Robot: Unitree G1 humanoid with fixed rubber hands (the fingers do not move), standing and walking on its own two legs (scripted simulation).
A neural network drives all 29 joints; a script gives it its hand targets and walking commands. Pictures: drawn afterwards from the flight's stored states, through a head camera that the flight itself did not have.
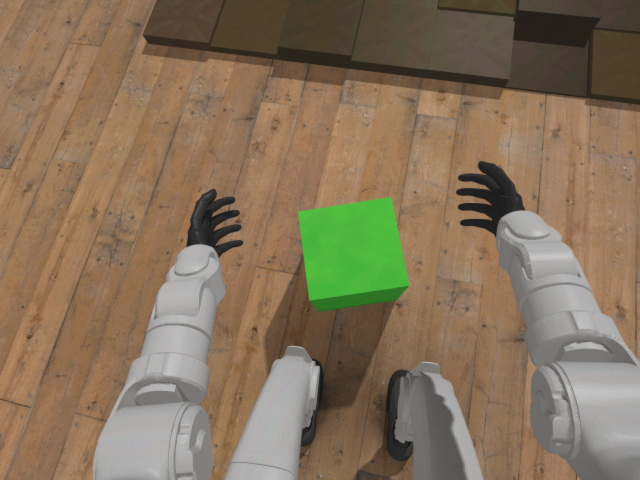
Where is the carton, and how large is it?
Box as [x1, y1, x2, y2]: [298, 197, 408, 311]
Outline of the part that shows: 390,197 298,212 309,300 319,311 395,300 408,286 404,261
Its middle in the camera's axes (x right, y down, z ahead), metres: +0.08 +0.05 +0.95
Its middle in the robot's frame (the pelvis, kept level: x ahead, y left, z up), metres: +0.48 +0.04 -0.53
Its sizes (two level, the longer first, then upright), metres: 0.210 0.200 0.250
